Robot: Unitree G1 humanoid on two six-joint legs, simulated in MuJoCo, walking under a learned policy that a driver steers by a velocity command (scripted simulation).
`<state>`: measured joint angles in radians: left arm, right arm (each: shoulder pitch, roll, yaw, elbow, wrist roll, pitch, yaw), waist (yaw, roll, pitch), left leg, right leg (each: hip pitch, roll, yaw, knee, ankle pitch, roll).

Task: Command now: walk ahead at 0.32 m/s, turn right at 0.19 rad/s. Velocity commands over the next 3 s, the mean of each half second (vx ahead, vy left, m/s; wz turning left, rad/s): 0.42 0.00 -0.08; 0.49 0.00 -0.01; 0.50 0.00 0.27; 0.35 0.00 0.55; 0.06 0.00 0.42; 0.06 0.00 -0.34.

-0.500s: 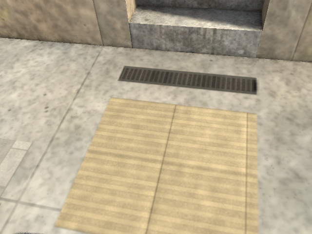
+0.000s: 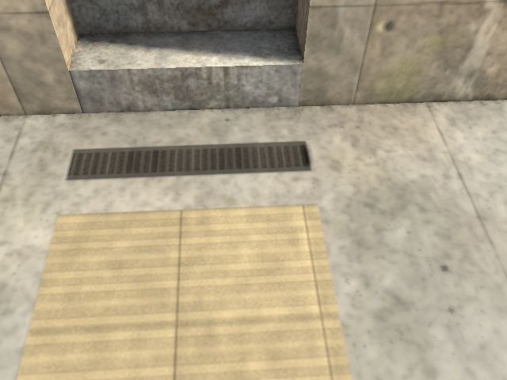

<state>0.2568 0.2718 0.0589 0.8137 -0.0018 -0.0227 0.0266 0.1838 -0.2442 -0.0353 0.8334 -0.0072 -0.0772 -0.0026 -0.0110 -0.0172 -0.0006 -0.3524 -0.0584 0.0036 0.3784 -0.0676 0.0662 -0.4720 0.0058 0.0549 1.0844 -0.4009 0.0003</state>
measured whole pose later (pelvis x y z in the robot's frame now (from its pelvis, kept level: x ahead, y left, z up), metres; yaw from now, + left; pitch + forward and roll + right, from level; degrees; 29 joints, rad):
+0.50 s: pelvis +0.15 -0.05 +0.01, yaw +0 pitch +3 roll +1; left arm 0.48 0.21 0.03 0.89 0.00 -0.09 0.00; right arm 0.13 -0.28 -0.05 0.80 0.01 -0.08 0.02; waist 0.07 0.05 -0.04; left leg -0.72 0.08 -0.03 0.82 0.02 0.02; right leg -0.05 0.01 -0.01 0.22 -0.23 -0.04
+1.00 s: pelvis +0.43 +0.01 +0.01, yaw +0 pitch +2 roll +2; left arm 0.19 0.28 0.06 0.81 -0.01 -0.08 0.02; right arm 0.31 -0.25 -0.05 0.90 0.00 -0.09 0.03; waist -0.04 -0.04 0.00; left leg -0.14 -0.08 0.06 0.27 -0.16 0.08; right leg -0.68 -0.14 0.04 1.02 -0.17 -0.01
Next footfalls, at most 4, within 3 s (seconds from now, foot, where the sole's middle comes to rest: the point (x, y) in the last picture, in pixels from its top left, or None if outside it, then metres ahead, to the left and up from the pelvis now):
0.24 right None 0.11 -0.14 -0.78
0.72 left None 0.46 0.09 -0.78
1.26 right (308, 287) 0.76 -0.15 -0.78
1.80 left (203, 226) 0.98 0.17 -0.78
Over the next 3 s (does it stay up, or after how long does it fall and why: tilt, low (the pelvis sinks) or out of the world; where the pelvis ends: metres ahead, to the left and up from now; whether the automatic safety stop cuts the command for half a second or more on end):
stays up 1.01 0.06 -0.01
